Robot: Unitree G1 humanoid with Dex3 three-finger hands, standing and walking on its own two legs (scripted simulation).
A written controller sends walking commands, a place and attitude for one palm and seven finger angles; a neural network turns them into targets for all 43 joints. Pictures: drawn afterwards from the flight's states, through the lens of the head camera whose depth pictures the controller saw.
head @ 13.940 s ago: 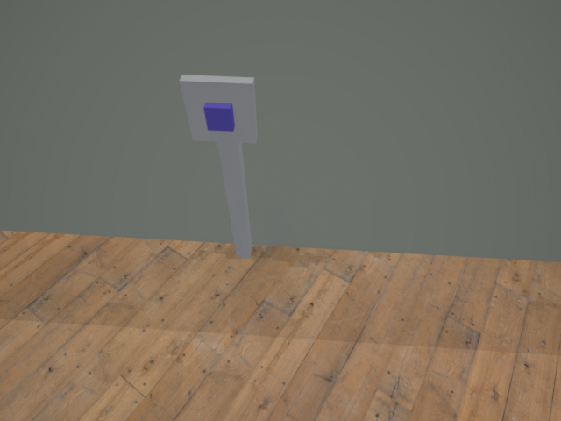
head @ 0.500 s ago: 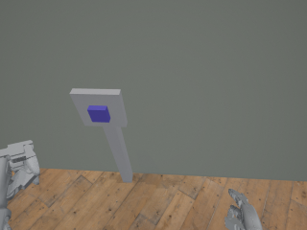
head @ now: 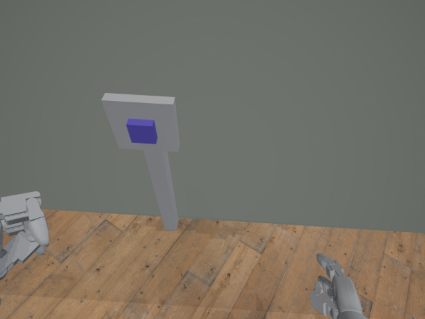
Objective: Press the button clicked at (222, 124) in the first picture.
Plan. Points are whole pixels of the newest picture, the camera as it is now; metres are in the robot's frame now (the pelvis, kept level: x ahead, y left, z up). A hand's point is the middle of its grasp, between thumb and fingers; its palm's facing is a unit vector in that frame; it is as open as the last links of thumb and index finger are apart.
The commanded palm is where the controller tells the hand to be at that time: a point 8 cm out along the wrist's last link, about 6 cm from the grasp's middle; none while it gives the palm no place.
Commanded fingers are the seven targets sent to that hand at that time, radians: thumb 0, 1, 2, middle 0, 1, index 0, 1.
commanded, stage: step back with the hand held close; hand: left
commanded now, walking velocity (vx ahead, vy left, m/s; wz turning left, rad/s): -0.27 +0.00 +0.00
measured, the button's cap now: (142, 130) +0.57 +0.23 -0.03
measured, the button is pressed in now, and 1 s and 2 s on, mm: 0 0 0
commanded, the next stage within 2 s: stop stepping back and stand still in 0.98 s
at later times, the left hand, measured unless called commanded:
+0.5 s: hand (31, 262) +0.16 +0.23 +0.16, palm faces +0.34 -0.80 -0.50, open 3.1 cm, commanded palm +0.09 +0.27 +0.18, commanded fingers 0.00 0.90 0.90 -1.30 -1.50 -1.30 -1.50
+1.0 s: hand out of the picture +0.09 +0.20 +0.17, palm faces +0.21 -0.86 -0.47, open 3.1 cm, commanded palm +0.02 +0.25 +0.18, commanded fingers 0.00 0.90 0.90 -1.30 -1.50 -1.30 -1.50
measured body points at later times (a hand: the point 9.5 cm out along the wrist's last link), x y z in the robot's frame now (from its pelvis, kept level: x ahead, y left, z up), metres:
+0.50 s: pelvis -0.04 -0.01 -0.01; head +0.00 +0.01 +0.43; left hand +0.13 +0.27 +0.19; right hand +0.15 -0.24 -0.08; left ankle +0.05 +0.07 -0.73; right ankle +0.03 -0.13 -0.73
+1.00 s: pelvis -0.13 -0.02 +0.00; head -0.07 +0.01 +0.45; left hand +0.07 +0.25 +0.20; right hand +0.07 -0.23 -0.07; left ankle +0.02 +0.08 -0.73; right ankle -0.23 -0.13 -0.74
